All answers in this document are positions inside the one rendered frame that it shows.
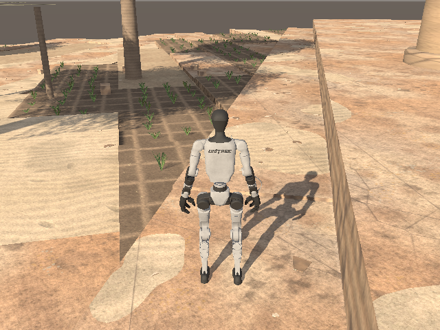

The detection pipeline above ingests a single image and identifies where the right robot forearm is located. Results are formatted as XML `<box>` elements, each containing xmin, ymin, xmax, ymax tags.
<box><xmin>245</xmin><ymin>167</ymin><xmax>259</xmax><ymax>197</ymax></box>

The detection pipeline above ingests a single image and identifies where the robot head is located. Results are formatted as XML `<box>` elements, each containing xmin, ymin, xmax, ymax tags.
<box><xmin>208</xmin><ymin>109</ymin><xmax>232</xmax><ymax>143</ymax></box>

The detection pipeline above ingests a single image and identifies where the left robot forearm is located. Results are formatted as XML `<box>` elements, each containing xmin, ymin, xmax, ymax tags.
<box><xmin>181</xmin><ymin>167</ymin><xmax>195</xmax><ymax>198</ymax></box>

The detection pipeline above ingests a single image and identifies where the left robot hand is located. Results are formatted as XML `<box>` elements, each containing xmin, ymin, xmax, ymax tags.
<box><xmin>179</xmin><ymin>196</ymin><xmax>195</xmax><ymax>214</ymax></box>

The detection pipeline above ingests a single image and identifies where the robot left upper arm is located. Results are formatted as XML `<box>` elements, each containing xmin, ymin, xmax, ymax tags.
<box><xmin>188</xmin><ymin>139</ymin><xmax>206</xmax><ymax>177</ymax></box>

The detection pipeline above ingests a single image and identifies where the left robot shin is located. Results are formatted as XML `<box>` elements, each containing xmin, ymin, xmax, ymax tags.
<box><xmin>199</xmin><ymin>228</ymin><xmax>209</xmax><ymax>274</ymax></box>

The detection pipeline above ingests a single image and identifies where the right robot hand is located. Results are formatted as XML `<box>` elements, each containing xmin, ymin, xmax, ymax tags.
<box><xmin>245</xmin><ymin>195</ymin><xmax>261</xmax><ymax>212</ymax></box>

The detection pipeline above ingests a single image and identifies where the robot right upper arm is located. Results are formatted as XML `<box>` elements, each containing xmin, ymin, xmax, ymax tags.
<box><xmin>234</xmin><ymin>139</ymin><xmax>252</xmax><ymax>177</ymax></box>

